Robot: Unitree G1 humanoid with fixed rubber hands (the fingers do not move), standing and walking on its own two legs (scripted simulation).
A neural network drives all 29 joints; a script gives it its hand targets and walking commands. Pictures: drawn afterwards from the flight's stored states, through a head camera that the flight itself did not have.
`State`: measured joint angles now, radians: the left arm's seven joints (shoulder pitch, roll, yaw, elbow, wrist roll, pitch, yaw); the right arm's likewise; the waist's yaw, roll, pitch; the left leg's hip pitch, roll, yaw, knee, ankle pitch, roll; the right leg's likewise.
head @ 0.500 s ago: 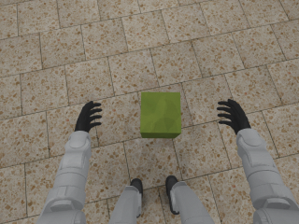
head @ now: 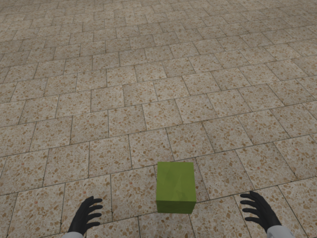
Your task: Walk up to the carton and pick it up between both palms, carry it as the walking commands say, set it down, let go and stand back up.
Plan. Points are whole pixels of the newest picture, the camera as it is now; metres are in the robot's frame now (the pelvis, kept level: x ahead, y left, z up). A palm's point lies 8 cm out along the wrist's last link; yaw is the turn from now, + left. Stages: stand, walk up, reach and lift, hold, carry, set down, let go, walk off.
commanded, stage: let go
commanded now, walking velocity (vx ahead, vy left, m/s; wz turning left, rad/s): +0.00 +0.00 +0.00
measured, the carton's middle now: (174, 188) +0.46 -0.05 -0.65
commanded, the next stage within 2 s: stand in 0.38 s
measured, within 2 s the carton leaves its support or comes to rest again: neither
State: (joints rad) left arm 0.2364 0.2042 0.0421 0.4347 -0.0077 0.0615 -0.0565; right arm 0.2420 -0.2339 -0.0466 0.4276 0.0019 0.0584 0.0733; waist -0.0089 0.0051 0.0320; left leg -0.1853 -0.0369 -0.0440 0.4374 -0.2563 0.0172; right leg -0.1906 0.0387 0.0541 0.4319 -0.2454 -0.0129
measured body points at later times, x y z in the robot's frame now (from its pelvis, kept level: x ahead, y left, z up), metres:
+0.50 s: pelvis -0.01 +0.00 -0.01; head -0.01 +0.00 +0.44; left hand +0.15 +0.26 -0.09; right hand +0.16 -0.27 -0.08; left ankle -0.02 +0.11 -0.74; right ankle -0.01 -0.11 -0.74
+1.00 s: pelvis +0.02 -0.01 +0.00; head +0.01 -0.01 +0.45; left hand +0.14 +0.29 -0.10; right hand +0.16 -0.31 -0.10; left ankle -0.02 +0.11 -0.74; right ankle -0.01 -0.11 -0.74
